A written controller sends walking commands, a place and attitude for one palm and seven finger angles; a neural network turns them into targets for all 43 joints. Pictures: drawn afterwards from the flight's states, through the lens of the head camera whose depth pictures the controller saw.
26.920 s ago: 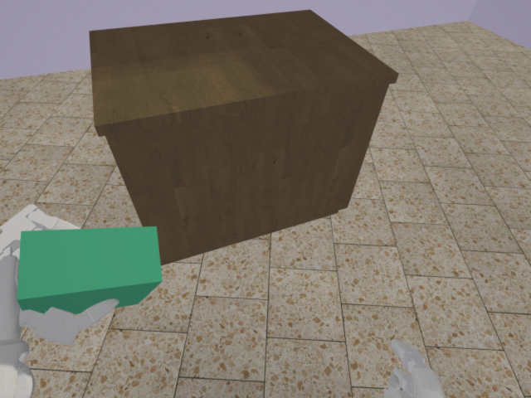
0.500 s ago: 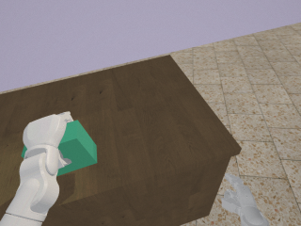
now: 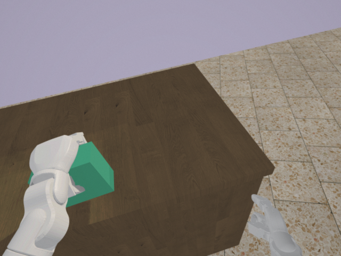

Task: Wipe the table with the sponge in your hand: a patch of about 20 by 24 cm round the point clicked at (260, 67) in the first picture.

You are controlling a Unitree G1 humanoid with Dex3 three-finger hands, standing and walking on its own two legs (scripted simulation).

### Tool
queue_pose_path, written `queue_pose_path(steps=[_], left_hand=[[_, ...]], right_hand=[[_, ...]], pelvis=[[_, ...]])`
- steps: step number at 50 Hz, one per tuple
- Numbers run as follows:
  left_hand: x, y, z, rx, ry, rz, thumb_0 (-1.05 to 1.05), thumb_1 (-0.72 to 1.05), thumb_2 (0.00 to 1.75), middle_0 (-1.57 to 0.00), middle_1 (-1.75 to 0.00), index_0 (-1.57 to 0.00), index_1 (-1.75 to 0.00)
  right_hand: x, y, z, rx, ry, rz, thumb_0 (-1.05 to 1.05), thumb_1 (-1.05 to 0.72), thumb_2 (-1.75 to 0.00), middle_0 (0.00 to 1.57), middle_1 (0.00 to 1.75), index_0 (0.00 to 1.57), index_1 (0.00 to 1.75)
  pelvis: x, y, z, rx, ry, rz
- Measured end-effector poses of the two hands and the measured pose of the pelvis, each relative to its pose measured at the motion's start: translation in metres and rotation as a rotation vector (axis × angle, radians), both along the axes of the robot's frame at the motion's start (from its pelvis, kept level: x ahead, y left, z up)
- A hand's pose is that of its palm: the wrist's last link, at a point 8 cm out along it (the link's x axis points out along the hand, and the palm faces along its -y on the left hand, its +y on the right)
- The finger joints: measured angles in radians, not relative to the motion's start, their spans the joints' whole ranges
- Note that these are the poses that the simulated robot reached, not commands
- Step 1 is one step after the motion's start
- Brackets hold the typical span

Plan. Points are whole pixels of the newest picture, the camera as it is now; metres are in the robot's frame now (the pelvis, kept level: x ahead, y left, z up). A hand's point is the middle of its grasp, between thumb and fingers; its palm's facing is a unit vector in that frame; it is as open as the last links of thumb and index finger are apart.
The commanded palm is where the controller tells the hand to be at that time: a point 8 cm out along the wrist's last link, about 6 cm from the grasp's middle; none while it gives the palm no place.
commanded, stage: move the sponge above the wiping area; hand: left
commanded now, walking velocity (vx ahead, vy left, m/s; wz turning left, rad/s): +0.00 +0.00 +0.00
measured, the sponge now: (80, 180) +0.24 +0.27 +0.07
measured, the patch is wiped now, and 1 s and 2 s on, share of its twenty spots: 0.00 0.00 0.00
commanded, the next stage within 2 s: none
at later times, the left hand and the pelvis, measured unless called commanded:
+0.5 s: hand (80, 171) +0.24 +0.25 +0.11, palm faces +0.03 -0.12 -0.99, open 10.1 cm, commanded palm +0.21 +0.25 +0.20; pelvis -0.01 +0.00 +0.00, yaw +0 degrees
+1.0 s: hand (77, 172) +0.24 +0.25 +0.12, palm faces +0.04 -0.09 -0.99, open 10.1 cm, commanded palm +0.21 +0.26 +0.20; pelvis +0.00 -0.01 +0.00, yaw +0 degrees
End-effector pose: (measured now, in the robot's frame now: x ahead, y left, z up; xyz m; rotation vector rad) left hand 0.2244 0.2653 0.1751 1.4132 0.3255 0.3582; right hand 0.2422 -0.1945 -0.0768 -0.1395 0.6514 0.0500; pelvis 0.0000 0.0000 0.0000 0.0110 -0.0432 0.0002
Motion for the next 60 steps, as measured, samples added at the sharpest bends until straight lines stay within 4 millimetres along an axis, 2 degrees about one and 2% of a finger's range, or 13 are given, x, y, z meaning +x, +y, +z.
queue_pose_path(steps=[5,9,13,16,19,26,31,38,49,57,60], left_hand=[[-0.005,-0.015,-0.014,0.022,0.044,-0.097,-0.01,-0.49,1.04,-0.72,-1.31,-0.74,-1.32],[0.000,-0.016,0.000,0.074,-0.036,-0.133,-0.01,-0.49,1.04,-0.72,-1.31,-0.74,-1.32],[0.009,-0.006,0.018,0.080,-0.115,-0.080,-0.01,-0.49,1.04,-0.72,-1.31,-0.74,-1.32],[0.011,-0.001,0.025,0.056,-0.128,-0.027,-0.01,-0.49,1.04,-0.72,-1.31,-0.74,-1.32],[0.009,-0.004,0.020,0.025,-0.099,-0.012,-0.01,-0.49,1.04,-0.72,-1.31,-0.74,-1.32],[-0.002,-0.020,-0.009,0.008,0.022,-0.072,-0.01,-0.49,1.04,-0.72,-1.31,-0.74,-1.32],[-0.002,-0.018,0.001,0.068,-0.034,-0.101,-0.01,-0.49,1.04,-0.72,-1.31,-0.74,-1.32],[0.007,-0.004,0.023,0.060,-0.106,-0.019,-0.01,-0.49,1.04,-0.72,-1.31,-0.74,-1.32],[-0.008,-0.021,-0.003,0.025,0.001,-0.088,-0.01,-0.49,1.05,-0.72,-1.31,-0.74,-1.32],[-0.002,0.002,0.015,0.077,-0.076,-0.018,-0.01,-0.49,1.05,-0.72,-1.31,-0.74,-1.32],[0.005,0.002,0.017,0.058,-0.072,-0.006,-0.01,-0.49,1.05,-0.72,-1.31,-0.74,-1.32]], right_hand=[[-0.001,0.000,0.001,-0.031,-0.011,0.009,0.02,-0.90,-0.90,0.20,0.30,0.20,0.30],[-0.003,0.003,0.003,-0.036,-0.018,0.014,0.02,-0.90,-0.90,0.20,0.30,0.20,0.30],[-0.004,0.006,0.004,-0.016,-0.015,0.015,0.02,-0.90,-0.90,0.20,0.30,0.20,0.30],[-0.004,0.006,0.004,0.003,-0.015,0.008,0.02,-0.90,-0.90,0.20,0.30,0.20,0.30],[-0.003,0.004,0.004,0.017,-0.021,0.002,0.02,-0.90,-0.90,0.20,0.30,0.20,0.30],[-0.003,-0.004,0.003,-0.010,-0.015,0.003,0.02,-0.90,-0.90,0.20,0.30,0.21,0.30],[-0.004,-0.006,0.002,-0.034,-0.010,0.009,0.02,-0.90,-0.90,0.20,0.30,0.20,0.30],[-0.002,-0.004,0.003,-0.003,-0.016,0.003,0.02,-0.90,-0.90,0.20,0.30,0.20,0.30],[-0.001,-0.006,0.004,-0.010,-0.023,0.008,0.02,-0.90,-0.90,0.20,0.30,0.21,0.30],[-0.003,-0.004,0.003,-0.027,-0.010,0.014,0.02,-0.90,-0.90,0.20,0.30,0.20,0.30],[-0.002,-0.001,0.002,-0.017,-0.014,0.010,0.02,-0.90,-0.90,0.20,0.30,0.20,0.30]], pelvis=[[-0.003,-0.001,0.000,0.000,-0.013,0.003],[-0.004,-0.003,0.000,-0.002,-0.022,0.004],[-0.006,-0.005,0.001,-0.002,-0.022,0.001],[-0.006,-0.004,0.001,-0.001,-0.015,-0.002],[-0.006,-0.003,0.001,0.000,-0.008,-0.003],[-0.005,-0.004,0.000,0.002,-0.010,-0.004],[-0.005,-0.007,0.000,0.000,-0.022,0.000],[-0.005,-0.008,0.001,0.000,-0.017,0.001],[-0.003,-0.006,-0.001,0.003,-0.012,-0.003],[-0.006,-0.008,0.000,-0.002,-0.023,0.008],[-0.007,-0.007,0.001,-0.002,-0.018,0.011]])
